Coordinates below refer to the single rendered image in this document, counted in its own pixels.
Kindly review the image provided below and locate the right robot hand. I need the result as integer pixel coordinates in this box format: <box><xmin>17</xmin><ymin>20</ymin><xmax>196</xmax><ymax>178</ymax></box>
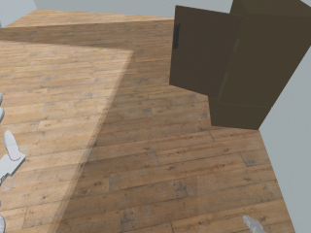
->
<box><xmin>243</xmin><ymin>216</ymin><xmax>267</xmax><ymax>233</ymax></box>

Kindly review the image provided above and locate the left robot hand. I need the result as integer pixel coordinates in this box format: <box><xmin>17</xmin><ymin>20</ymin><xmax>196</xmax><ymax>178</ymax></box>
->
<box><xmin>0</xmin><ymin>93</ymin><xmax>26</xmax><ymax>186</ymax></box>

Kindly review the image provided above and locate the cupboard door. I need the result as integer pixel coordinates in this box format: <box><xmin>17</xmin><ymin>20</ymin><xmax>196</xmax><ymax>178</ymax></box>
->
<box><xmin>169</xmin><ymin>5</ymin><xmax>244</xmax><ymax>98</ymax></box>

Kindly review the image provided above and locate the handle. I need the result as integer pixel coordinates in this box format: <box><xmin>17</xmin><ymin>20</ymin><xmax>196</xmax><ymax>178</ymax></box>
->
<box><xmin>173</xmin><ymin>23</ymin><xmax>181</xmax><ymax>50</ymax></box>

